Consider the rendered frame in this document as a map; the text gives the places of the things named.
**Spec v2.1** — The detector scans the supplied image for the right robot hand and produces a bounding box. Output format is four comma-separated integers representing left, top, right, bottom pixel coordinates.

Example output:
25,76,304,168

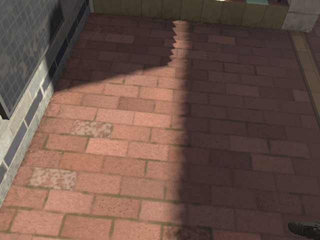
288,221,320,240

